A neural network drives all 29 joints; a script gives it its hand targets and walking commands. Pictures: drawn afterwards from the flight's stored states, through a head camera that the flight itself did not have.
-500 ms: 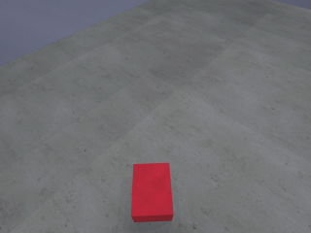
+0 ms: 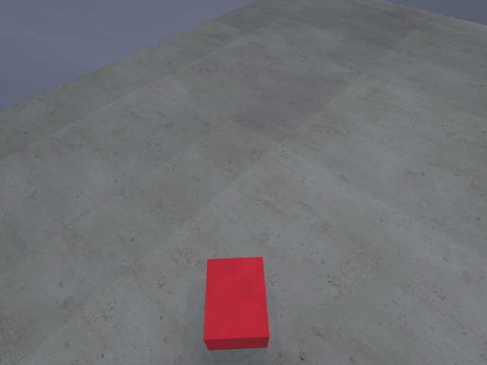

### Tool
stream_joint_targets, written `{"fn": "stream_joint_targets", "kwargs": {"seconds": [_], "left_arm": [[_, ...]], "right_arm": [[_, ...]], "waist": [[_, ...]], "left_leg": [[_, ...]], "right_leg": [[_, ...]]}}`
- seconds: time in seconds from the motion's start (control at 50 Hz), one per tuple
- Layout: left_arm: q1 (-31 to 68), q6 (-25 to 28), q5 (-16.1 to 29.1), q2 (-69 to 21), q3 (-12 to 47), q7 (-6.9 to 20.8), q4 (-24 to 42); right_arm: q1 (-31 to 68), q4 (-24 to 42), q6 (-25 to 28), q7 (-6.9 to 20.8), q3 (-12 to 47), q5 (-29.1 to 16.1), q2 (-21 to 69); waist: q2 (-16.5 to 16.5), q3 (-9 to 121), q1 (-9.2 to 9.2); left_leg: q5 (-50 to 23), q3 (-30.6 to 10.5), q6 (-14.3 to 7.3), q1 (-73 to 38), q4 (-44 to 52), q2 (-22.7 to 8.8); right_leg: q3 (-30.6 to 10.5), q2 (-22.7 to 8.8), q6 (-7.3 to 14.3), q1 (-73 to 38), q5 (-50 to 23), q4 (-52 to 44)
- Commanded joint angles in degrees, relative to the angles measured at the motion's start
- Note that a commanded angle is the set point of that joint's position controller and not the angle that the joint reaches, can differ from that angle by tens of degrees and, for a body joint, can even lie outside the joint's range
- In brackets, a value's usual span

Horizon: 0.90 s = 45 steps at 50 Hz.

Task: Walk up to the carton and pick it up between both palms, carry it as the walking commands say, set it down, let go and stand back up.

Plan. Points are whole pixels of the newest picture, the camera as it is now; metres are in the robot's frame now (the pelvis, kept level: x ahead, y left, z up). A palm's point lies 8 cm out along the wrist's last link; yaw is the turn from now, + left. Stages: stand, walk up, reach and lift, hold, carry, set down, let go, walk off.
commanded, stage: stand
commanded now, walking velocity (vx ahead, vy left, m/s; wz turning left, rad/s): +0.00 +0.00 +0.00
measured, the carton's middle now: (236, 302) +0.46 +0.06 -0.69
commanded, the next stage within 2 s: reach and lift in 0.32 s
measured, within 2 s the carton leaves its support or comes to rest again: neither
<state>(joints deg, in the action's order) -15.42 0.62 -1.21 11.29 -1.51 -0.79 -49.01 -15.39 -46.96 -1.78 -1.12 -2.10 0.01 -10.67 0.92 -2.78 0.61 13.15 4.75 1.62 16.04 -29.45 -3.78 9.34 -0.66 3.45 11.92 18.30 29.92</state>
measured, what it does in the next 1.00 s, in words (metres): stands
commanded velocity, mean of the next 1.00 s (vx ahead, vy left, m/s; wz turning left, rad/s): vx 0.00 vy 0.00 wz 0.00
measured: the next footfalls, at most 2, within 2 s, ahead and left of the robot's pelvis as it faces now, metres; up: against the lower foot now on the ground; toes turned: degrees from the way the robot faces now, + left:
none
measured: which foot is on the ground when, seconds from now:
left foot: down 0.00-1.00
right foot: down 0.00-1.00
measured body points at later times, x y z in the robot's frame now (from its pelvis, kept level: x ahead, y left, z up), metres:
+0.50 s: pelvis +0.00 +0.01 -0.01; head +0.03 +0.01 +0.44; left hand +0.17 +0.24 -0.13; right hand +0.16 -0.25 -0.12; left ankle +0.02 +0.13 -0.73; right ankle -0.02 -0.07 -0.73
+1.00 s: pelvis -0.03 +0.04 -0.04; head +0.10 +0.05 +0.39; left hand +0.22 +0.26 -0.17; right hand +0.21 -0.20 -0.16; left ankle +0.02 +0.13 -0.73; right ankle -0.02 -0.08 -0.73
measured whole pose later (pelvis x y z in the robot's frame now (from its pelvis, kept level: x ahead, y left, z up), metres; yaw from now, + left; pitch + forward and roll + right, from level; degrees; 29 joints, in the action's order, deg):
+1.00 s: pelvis -0.03 +0.04 -0.04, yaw -2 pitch +14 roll -3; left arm 8.6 -7.7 1.9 10.5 -6.4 -2.6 -39.8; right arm 11.6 -43.8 -6.5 0.5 -2.7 0.0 -11.3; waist -1.8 -2.6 0.6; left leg 20.5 -0.1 -0.8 45.3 -51.8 -2.7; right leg 8.8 -0.5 1.9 39.4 21.7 47.4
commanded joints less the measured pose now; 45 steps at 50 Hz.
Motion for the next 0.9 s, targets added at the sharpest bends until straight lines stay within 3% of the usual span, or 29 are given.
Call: {"fn": "stream_joint_targets", "kwargs": {"seconds": [0.0, 0.08, 0.12, 0.16, 0.18, 0.26, 0.3, 0.32, 0.34, 0.36, 0.38, 0.4, 0.44, 0.46, 0.52, 0.54, 0.56, 0.6, 0.62, 0.64, 0.66, 0.7, 0.74, 0.76, 0.78, 0.8, 0.82, 0.86, 0.88], "left_arm": [[-3.2, 0.8, 0.4, 4.8, -0.7, -0.3, -0.8], [-4.1, 1.0, 0.2, 5.7, -0.9, -0.3, -1.0], [-3.2, 0.8, 0.1, 5.2, -0.9, -0.5, -1.0], [-4.3, 0.8, 0.1, 5.7, -0.8, -0.2, -1.0], [-2.3, 0.9, 0.1, 6.5, -1.0, -0.3, -0.4], [-3.4, 1.1, 0.2, 6.2, -0.7, -0.3, -1.2], [-4.2, 1.1, 0.4, 5.3, -0.8, -0.5, -1.0], [15.9, -2.2, 0.1, 6.4, 1.1, -0.3, 19.1], [25.3, -4.8, -0.5, 10.5, -2.1, -0.1, 21.6], [25.2, -8.5, 1.3, 9.5, -2.5, -0.5, 22.9], [22.0, -11.4, 2.0, 8.5, -3.2, -0.6, 23.3], [18.3, -14.6, 1.6, 7.5, -3.2, -0.1, 20.1], [16.1, -18.6, 2.4, 7.2, -3.2, 1.5, 18.4], [15.5, -20.0, 1.9, 6.7, -3.1, 1.5, 17.5], [12.0, -19.6, 1.1, 7.3, -3.8, 1.1, 14.0], [11.6, -18.6, 1.2, 6.5, -2.7, 1.4, 13.5], [11.6, -17.5, 0.4, 7.3, -3.8, 1.5, 13.4], [14.2, -15.0, -0.4, 4.1, -2.7, 1.2, 16.5], [13.3, -14.1, 0.3, 3.3, -3.0, 1.1, 14.4], [14.9, -13.3, 0.4, 3.2, -3.1, 1.2, 14.6], [16.3, -11.0, 1.1, 3.9, -3.3, 1.5, 15.6], [15.4, -9.4, 0.4, 3.8, -4.8, 1.1, 15.1], [17.4, -6.7, 1.2, 4.0, -5.6, 0.7, 15.9], [17.5, -5.8, 1.8, 2.8, -5.7, 0.2, 16.3], [18.8, -5.7, 2.4, 2.7, -6.5, 0.0, 16.5], [20.9, -5.2, 3.2, 2.3, -5.9, -0.2, 17.4], [24.6, -4.7, 2.9, 4.2, -6.7, -0.7, 20.4], [28.0, -4.8, 2.8, 4.0, -7.5, -1.8, 22.1], [27.5, -5.8, 3.8, 3.3, -6.9, -1.7, 19.2]], "right_arm": [[-3.5, -1.0, 1.8, -0.2, 0.1, 1.8, -4.6], [-3.4, -0.6, 1.9, -0.2, -0.1, 1.8, -4.9], [-4.1, -1.0, 1.7, -0.1, 0.3, 1.9, -4.1], [-3.4, -1.1, 1.6, -0.1, 0.1, 1.8, -4.9], [-3.4, -1.0, 1.8, -0.1, 0.2, 1.9, -5.6], [-2.1, -0.9, 2.0, -0.1, -0.1, 1.8, -6.2], [-3.4, -1.2, 1.7, -0.1, 0.0, 1.7, -4.7], [16.7, 18.9, 0.9, -0.5, 4.6, -2.0, -10.2], [27.3, 19.7, -1.3, 0.0, 6.0, -3.2, -13.0], [24.7, 18.7, -3.8, -0.6, 4.9, -3.8, -12.0], [20.2, 17.0, -6.7, -0.7, 6.4, -4.4, -8.5], [17.7, 12.7, -10.1, -0.4, 4.6, -2.4, -8.2], [16.4, 12.8, -13.9, 0.5, 5.9, -2.4, -4.5], [15.7, 10.4, -15.1, 0.8, 4.4, -1.0, -5.3], [13.5, 8.0, -14.9, 1.3, 2.3, 0.5, -6.1], [11.7, 6.5, -14.4, 1.6, 2.3, 0.6, -4.8], [13.6, 8.7, -13.1, 1.7, 1.7, 1.4, -5.5], [15.7, 8.7, -10.6, 2.4, 0.0, 2.0, -4.8], [16.5, 8.4, -9.4, 1.9, -1.4, 2.5, -6.7], [17.5, 8.1, -9.0, 1.8, -1.0, 2.7, -6.3], [18.1, 9.3, -7.1, 1.8, -0.8, 2.6, -5.0], [20.2, 10.7, -5.5, 2.0, -0.9, 2.3, -6.4], [21.7, 12.4, -2.9, 1.8, -1.3, 1.0, -4.8], [22.7, 12.7, -2.2, 1.6, -2.3, 0.7, -6.4], [22.9, 13.2, -2.0, 1.4, -2.8, 0.3, -5.2], [24.3, 14.0, -1.9, 1.5, -2.5, -0.4, -4.4], [24.0, 14.7, -1.8, 0.8, -4.4, 0.4, -6.0], [29.4, 14.7, -1.6, 1.2, -6.0, -0.9, -7.5], [30.8, 15.1, -2.5, 1.4, -4.3, -1.7, -6.9]], "waist": [[-2.1, 5.4, -1.44], [-2.4, 6.4, -1.44], [-0.3, 5.0, -1.07], [-2.2, 4.6, -1.17], [-2.0, 6.0, -1.02], [-2.8, 5.7, -1.49], [1.5, 5.8, -1.67], [7.9, 0.6, -2.87], [7.8, 2.1, -1.65], [7.6, 2.7, -0.42], [5.4, 2.3, -1.57], [3.6, 1.0, 0.01], [1.7, -0.1, -1.75], [-1.4, 0.6, -2.04], [-1.9, 2.4, -4.53], [-3.2, 2.8, -3.56], [-3.4, 5.4, -4.86], [-7.4, 10.0, -4.01], [-5.8, 10.3, -2.52], [-3.9, 9.3, -2.57], [-2.7, 11.7, -1.4], [-2.3, 17.9, -2.83], [-0.3, 21.2, -2.95], [-1.8, 23.6, -3.75], [0.3, 25.8, -3.74], [-1.7, 25.4, -4.49], [-3.3, 28.0, -2.9], [-5.0, 29.6, -3.97], [-3.8, 29.4, -4.65]], "left_leg": [[-11.3, -2.0, -1.1, -5.6, 4.6, -2.7], [-10.9, -0.5, -0.6, -6.0, 3.6, -2.1], [-8.1, -0.9, -0.9, -4.8, 3.9, -1.8], [-7.9, -0.5, -0.5, -5.9, 3.9, -1.8], [-9.9, -2.2, -0.7, -6.1, 4.2, -2.1], [-11.0, -2.0, -0.6, -5.6, 4.1, -2.4], [-10.8, -1.8, -0.7, -4.0, 3.3, -2.0], [9.6, 0.6, -3.0, -0.6, -4.8, 6.4], [8.2, -0.3, -1.8, -4.0, -7.7, 6.6], [7.9, 0.2, -1.3, -4.4, -8.8, 6.8], [6.0, -0.6, -1.8, -4.9, -8.0, 6.6], [6.1, -0.7, -1.6, -4.7, -6.6, 6.6], [1.7, -3.0, -2.5, -4.4, -4.9, 6.3], [-0.5, -3.0, -1.6, -4.8, -4.3, 6.7], [-8.5, -4.2, -2.0, 0.0, -2.7, 6.8], [-9.5, -3.9, -1.7, -0.5, -2.3, 6.5], [-13.4, -4.2, -1.8, 0.2, -3.6, 6.7], [-17.4, -5.1, -1.2, 2.3, -5.4, 6.1], [-18.5, -4.9, -1.1, 4.4, -6.5, 5.9], [-17.3, -5.2, -1.0, 6.3, -7.1, 5.4], [-19.3, -5.2, -1.0, 8.5, -8.7, 5.7], [-18.0, -5.8, -0.8, 9.8, -11.1, 5.0], [-21.3, -6.3, -0.9, 10.9, -14.0, 4.8], [-23.2, -6.5, -0.2, 13.7, -15.1, 4.8], [-22.3, -6.8, -0.7, 14.1, -15.8, 4.3], [-21.8, -6.3, -0.4, 15.2, -17.1, 4.6], [-22.3, -6.7, -0.1, 12.7, -18.2, 4.2], [-21.4, -7.1, 0.2, 14.1, -19.3, 3.2], [-17.7, -6.2, -0.2, 15.4, -19.9, 3.7]], "right_leg": [[-5.8, -8.3, -0.7, -3.6, -7.7, -9.5], [-6.1, -9.1, -0.6, -3.3, -9.9, -8.6], [-7.0, -9.5, -0.2, -2.8, -7.5, -9.9], [-7.7, -9.9, -0.2, -0.6, -6.0, -9.8], [-6.7, -9.3, -0.3, -1.7, -6.2, -8.8], [-5.8, -8.7, -0.6, -2.2, -6.9, -9.2], [-6.3, -9.0, -0.2, -3.7, -10.6, -9.5], [-7.3, -3.1, -3.8, 24.7, 13.4, -8.8], [-8.2, -4.8, -1.8, 29.0, 16.8, -8.3], [-9.5, -6.4, -0.3, 27.9, 15.8, -8.4], [-9.7, -7.0, 0.2, 26.8, 14.0, -8.4], [-9.9, -6.4, 1.0, 24.8, 14.0, -8.4], [-10.8, -5.9, 0.5, 21.8, 7.0, -7.4], [-12.2, -5.7, 0.6, 21.4, 4.1, -7.2], [-13.5, -3.8, 0.0, 13.5, -8.5, -4.4], [-12.4, -3.0, -0.6, 14.1, -9.5, -3.2], [-12.2, -2.0, -1.3, 12.3, -13.2, -1.5], [-11.8, -0.4, -2.0, 11.6, -18.0, 2.7], [-12.1, 0.1, -2.0, 13.4, -19.7, 3.6], [-12.1, 0.2, -2.1, 14.0, -19.4, 4.8], [-12.2, 0.6, -2.5, 14.9, -23.2, 6.7], [-12.3, 0.1, -2.9, 15.4, -22.1, 8.9], [-12.0, 0.9, -3.5, 19.6, -24.4, 12.0], [-12.4, 1.4, -2.8, 19.7, -26.2, 13.7], [-12.3, 1.3, -3.1, 20.0, -24.8, 14.2], [-12.1, 1.9, -2.8, 21.5, -23.1, 15.7], [-12.6, 1.7, -3.1, 22.9, -21.9, 16.0], [-12.8, 2.1, -2.8, 26.8, -18.0, 16.8], [-12.3, 2.2, -2.5, 26.7, -15.3, 17.2]]}}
